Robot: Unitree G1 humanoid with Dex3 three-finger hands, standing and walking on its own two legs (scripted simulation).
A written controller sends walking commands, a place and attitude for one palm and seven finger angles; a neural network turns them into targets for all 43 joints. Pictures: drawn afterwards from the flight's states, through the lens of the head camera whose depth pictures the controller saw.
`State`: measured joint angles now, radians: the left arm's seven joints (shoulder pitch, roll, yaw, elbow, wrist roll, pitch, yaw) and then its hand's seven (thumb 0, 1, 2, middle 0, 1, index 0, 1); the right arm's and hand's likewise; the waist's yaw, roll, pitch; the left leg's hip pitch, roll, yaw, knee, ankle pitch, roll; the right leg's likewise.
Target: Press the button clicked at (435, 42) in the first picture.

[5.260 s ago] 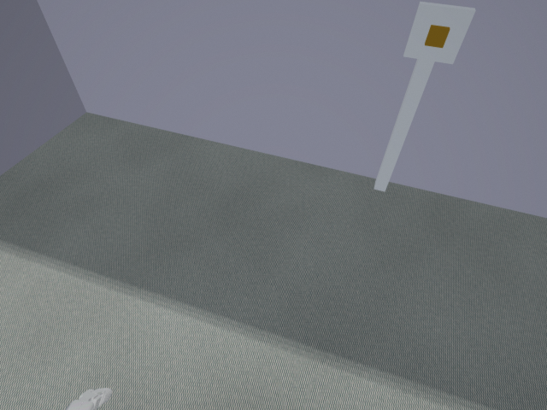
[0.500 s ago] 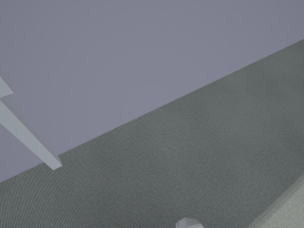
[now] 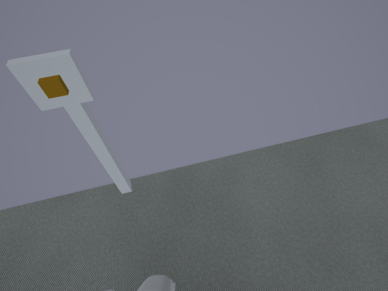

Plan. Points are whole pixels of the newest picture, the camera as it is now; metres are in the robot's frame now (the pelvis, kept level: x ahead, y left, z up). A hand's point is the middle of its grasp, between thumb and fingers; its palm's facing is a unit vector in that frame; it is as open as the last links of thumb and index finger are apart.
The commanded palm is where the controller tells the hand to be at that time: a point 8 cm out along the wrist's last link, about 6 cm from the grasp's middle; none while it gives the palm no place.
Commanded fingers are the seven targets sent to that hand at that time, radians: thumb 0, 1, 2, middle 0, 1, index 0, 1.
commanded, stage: turn to face it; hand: left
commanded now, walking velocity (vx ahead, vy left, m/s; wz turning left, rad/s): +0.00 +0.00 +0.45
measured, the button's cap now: (54, 86) +0.68 +0.47 +0.03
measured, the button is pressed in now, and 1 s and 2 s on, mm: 0 0 0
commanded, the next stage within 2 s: take the last steps up to it in 0.40 s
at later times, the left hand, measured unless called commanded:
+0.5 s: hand out of the picture +0.00 +0.28 -0.18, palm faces +0.25 -0.94 -0.23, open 7.4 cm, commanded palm none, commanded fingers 0.00 0.90 0.90 -0.20 -0.30 -0.20 -0.30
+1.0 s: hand out of the picture -0.03 +0.18 -0.15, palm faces +0.33 -0.91 -0.26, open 7.3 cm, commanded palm none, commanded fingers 0.00 0.90 0.90 -0.20 -0.30 -0.20 -0.30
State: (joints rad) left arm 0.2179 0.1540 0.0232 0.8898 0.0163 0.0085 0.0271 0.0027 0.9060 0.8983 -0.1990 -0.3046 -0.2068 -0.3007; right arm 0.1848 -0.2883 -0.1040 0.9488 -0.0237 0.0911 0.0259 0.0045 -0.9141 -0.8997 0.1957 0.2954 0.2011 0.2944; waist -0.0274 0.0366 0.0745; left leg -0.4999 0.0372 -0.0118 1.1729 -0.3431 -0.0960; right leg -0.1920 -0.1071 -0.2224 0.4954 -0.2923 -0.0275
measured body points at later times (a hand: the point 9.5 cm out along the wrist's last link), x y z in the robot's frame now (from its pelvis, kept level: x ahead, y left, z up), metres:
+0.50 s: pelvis -0.01 +0.06 +0.00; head +0.01 +0.09 +0.45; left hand -0.02 +0.33 -0.16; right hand +0.13 -0.15 -0.13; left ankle -0.03 +0.14 -0.74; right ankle -0.01 -0.11 -0.66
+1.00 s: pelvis +0.06 +0.02 +0.01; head +0.07 -0.01 +0.45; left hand -0.05 +0.23 -0.13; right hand +0.10 -0.21 -0.17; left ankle +0.06 +0.20 -0.65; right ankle +0.01 -0.07 -0.74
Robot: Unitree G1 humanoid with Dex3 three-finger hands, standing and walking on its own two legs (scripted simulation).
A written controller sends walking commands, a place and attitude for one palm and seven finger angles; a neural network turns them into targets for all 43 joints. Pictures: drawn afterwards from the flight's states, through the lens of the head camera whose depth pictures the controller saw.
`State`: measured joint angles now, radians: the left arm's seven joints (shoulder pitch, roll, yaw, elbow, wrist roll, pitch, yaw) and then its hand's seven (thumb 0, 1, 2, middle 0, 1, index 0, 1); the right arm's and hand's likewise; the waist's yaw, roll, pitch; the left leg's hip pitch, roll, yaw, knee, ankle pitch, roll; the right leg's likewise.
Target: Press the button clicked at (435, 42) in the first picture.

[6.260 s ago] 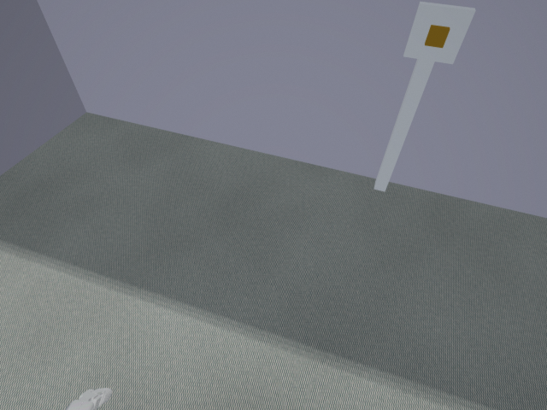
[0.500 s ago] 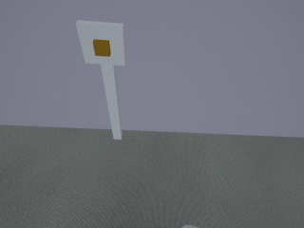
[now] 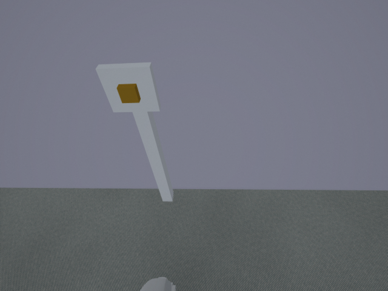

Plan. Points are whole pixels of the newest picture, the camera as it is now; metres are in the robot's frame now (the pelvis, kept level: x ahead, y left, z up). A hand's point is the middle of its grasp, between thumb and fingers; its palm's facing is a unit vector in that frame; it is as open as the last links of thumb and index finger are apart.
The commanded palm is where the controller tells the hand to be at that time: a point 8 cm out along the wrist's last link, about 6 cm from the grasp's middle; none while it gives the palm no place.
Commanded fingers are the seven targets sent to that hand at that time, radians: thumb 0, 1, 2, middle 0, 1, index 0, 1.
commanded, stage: take the last steps up to it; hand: left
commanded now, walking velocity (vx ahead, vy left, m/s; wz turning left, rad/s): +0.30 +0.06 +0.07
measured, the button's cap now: (129, 93) +0.72 +0.26 +0.03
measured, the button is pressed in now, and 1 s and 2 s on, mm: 0 0 0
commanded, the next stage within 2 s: come to a stop and stand still in 0.44 s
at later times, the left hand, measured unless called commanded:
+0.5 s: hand out of the picture +0.15 +0.25 -0.19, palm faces +0.11 -0.98 -0.16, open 7.4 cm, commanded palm none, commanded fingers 0.00 0.90 0.90 -0.20 -0.30 -0.20 -0.30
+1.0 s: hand (122, 233) +0.31 +0.24 -0.17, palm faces +0.04 -0.96 -0.28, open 7.3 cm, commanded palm none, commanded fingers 0.00 0.90 0.90 -0.20 -0.30 -0.20 -0.30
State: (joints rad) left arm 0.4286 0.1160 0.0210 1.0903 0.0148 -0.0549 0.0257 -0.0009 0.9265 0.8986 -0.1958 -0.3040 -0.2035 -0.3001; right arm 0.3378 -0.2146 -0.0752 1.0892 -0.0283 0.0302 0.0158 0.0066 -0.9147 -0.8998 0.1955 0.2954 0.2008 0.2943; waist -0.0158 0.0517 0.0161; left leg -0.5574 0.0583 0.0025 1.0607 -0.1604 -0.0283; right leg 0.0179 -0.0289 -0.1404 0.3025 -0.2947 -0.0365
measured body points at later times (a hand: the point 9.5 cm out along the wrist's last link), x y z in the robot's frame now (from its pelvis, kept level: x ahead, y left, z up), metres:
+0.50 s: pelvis +0.18 +0.09 -0.01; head +0.19 +0.10 +0.44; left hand +0.15 +0.31 -0.18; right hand +0.28 -0.14 -0.15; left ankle +0.19 +0.14 -0.75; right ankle +0.14 -0.06 -0.65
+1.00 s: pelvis +0.25 +0.06 -0.01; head +0.30 +0.03 +0.43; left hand +0.31 +0.29 -0.15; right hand +0.23 -0.16 -0.19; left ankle +0.18 +0.18 -0.67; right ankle +0.28 -0.03 -0.75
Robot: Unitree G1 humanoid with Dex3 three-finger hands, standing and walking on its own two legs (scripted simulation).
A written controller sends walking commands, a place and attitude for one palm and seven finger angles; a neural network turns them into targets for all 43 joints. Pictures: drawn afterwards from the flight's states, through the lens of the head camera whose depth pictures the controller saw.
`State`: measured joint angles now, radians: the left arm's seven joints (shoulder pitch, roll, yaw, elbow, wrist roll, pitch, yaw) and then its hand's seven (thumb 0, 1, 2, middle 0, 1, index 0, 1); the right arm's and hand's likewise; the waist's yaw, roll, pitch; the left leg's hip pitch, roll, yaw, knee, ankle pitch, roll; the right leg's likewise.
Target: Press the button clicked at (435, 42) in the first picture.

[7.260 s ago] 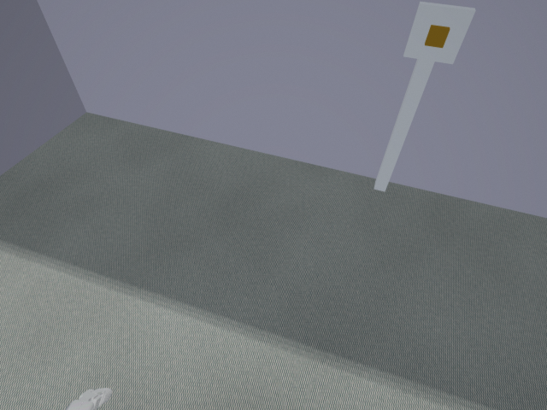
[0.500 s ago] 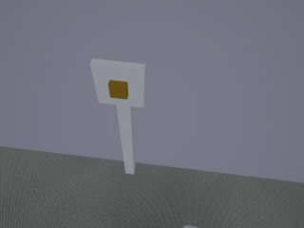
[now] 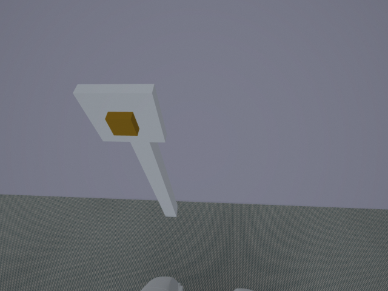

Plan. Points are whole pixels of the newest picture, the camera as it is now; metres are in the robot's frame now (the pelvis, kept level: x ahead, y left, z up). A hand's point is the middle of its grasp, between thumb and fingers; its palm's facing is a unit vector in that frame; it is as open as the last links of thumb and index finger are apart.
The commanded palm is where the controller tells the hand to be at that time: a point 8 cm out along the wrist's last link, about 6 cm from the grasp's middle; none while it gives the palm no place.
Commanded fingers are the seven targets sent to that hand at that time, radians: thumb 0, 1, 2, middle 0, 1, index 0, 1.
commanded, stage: come to a stop and stand still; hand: left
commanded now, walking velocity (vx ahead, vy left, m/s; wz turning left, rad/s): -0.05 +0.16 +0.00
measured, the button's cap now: (123, 123) +0.48 +0.20 +0.04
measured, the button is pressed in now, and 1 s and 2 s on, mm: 0 0 0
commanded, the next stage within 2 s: look again from close up in 1.24 s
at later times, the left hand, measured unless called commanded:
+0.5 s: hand out of the picture -0.04 +0.25 -0.17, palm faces +0.07 -0.98 -0.17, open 7.4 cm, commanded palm none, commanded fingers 0.00 0.90 0.90 -0.20 -0.30 -0.20 -0.30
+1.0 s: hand out of the picture +0.03 +0.16 -0.16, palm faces +0.04 -0.97 -0.24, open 7.2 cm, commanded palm none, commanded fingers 0.00 0.90 0.90 -0.20 -0.30 -0.20 -0.30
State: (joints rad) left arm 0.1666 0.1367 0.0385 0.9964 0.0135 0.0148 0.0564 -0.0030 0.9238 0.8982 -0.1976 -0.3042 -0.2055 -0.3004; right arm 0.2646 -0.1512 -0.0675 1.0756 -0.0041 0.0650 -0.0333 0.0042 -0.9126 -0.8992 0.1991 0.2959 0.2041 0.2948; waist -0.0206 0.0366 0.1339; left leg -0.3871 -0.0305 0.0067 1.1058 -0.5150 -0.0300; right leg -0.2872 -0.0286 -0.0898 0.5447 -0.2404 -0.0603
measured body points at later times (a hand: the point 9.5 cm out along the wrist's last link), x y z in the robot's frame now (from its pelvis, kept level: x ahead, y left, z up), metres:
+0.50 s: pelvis -0.04 +0.06 +0.01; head -0.06 +0.09 +0.46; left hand -0.04 +0.30 -0.16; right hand -0.04 -0.17 -0.13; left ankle -0.08 +0.17 -0.74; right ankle -0.04 -0.08 -0.69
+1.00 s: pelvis -0.04 -0.02 +0.00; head -0.04 -0.04 +0.45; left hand +0.03 +0.21 -0.14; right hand -0.08 -0.23 -0.17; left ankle -0.04 +0.14 -0.74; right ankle -0.05 -0.08 -0.74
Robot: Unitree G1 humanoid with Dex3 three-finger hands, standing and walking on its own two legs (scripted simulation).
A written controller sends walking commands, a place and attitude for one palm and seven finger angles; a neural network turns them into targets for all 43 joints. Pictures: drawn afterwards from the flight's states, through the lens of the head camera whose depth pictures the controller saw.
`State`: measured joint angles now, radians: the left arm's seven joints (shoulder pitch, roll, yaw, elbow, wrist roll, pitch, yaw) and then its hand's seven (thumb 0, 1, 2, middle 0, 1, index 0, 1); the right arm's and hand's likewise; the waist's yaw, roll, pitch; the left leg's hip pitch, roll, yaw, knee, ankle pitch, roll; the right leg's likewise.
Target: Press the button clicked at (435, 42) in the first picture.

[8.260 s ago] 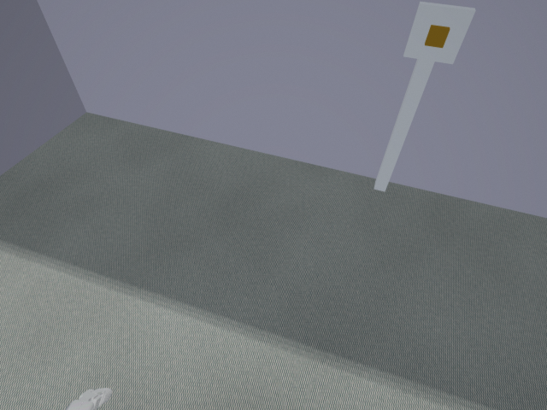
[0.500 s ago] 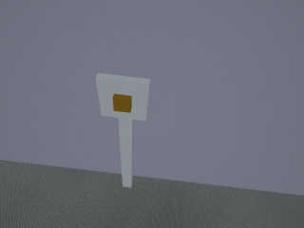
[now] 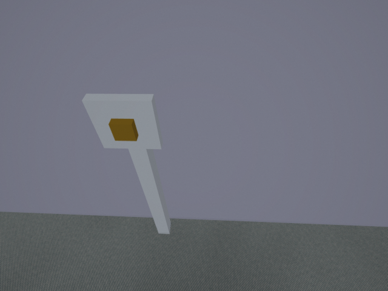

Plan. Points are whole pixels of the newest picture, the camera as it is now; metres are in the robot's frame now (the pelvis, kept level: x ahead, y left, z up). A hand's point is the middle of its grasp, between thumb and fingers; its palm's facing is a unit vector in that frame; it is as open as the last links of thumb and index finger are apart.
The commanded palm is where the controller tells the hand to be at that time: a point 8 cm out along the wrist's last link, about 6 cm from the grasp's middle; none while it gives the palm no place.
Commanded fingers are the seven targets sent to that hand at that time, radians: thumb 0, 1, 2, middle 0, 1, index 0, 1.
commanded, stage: come to a stop and stand still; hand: left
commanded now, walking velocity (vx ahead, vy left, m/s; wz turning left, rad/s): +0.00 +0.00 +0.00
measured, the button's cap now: (124, 129) +0.52 +0.21 +0.04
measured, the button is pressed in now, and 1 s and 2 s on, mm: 0 0 0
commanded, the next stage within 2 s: look again from close up in 0.24 s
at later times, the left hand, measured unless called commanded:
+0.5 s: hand out of the picture -0.03 +0.18 -0.17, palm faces +0.04 -0.98 -0.19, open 7.3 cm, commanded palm none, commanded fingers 0.00 0.90 0.90 -0.20 -0.30 -0.20 -0.30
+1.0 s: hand out of the picture +0.03 +0.31 -0.16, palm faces -0.02 -0.95 -0.31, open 7.4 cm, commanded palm none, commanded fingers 0.00 0.90 0.90 -0.20 -0.30 -0.20 -0.30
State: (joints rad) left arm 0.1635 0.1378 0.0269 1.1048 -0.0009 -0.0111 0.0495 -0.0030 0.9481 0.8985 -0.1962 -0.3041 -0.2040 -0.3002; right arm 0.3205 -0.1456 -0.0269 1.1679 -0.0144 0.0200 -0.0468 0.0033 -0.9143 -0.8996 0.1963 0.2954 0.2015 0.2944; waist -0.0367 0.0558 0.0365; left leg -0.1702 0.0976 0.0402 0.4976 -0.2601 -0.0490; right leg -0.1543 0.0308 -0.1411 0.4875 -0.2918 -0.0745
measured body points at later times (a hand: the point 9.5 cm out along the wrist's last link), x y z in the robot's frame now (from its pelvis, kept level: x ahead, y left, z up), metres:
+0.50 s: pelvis +0.00 +0.02 +0.00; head +0.00 +0.01 +0.45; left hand -0.03 +0.23 -0.16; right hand -0.01 -0.22 -0.16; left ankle -0.01 +0.14 -0.74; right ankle -0.01 -0.07 -0.74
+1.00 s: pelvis -0.03 +0.08 +0.01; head -0.05 +0.08 +0.46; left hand +0.03 +0.36 -0.13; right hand +0.02 -0.19 -0.13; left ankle -0.01 +0.14 -0.74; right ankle -0.01 -0.07 -0.74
